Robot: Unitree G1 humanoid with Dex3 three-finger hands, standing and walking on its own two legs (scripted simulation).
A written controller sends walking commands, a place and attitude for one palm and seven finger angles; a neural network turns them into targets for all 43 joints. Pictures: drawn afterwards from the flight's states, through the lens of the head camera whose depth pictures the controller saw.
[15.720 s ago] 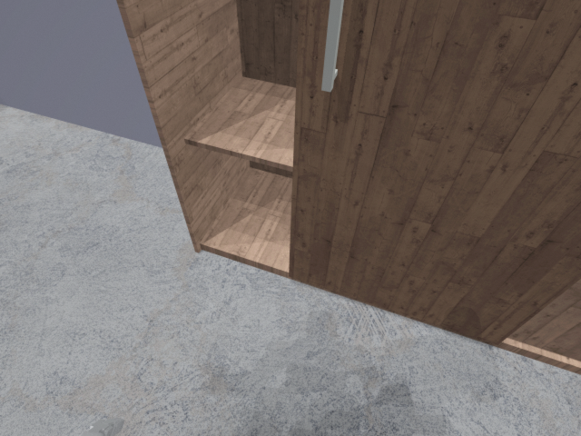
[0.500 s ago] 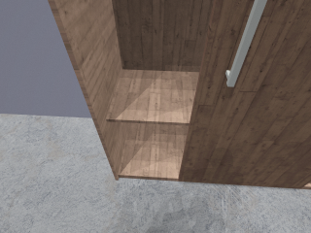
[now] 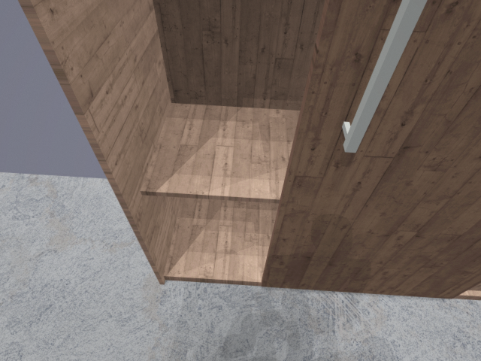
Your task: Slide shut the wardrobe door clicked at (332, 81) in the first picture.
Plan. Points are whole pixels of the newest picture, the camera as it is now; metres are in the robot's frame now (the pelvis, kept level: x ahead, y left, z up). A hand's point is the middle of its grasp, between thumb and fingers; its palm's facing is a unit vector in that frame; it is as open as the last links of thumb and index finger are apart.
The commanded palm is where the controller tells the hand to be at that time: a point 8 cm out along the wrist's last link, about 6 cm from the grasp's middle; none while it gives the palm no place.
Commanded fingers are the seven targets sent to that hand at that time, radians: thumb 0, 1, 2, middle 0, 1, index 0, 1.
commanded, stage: come to a stop and stand still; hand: right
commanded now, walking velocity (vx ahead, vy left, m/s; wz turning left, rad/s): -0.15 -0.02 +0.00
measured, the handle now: (377, 67) +0.47 -0.15 +0.27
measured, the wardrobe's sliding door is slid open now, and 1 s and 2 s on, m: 0.40 0.40 0.40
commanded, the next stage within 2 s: look again from close up in 1.62 s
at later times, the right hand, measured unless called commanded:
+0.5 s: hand out of the picture -0.01 -0.16 -0.16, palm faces +0.01 +0.99 -0.14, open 7.3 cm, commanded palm none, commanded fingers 0.00 -0.90 -0.90 0.20 0.30 0.20 0.30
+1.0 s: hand out of the picture +0.04 -0.19 -0.15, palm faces -0.03 +0.97 -0.25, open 7.3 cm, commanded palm none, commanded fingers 0.00 -0.90 -0.90 0.20 0.30 0.20 0.30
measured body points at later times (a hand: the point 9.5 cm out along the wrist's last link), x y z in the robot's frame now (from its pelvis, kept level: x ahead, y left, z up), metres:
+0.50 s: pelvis +0.00 -0.01 +0.02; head +0.01 -0.01 +0.47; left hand +0.01 +0.21 -0.14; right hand -0.01 -0.22 -0.15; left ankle +0.02 +0.09 -0.73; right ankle -0.01 -0.12 -0.73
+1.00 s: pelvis +0.01 -0.01 +0.01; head +0.02 +0.02 +0.46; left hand -0.03 +0.18 -0.16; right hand +0.04 -0.24 -0.13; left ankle +0.02 +0.09 -0.73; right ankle -0.01 -0.12 -0.73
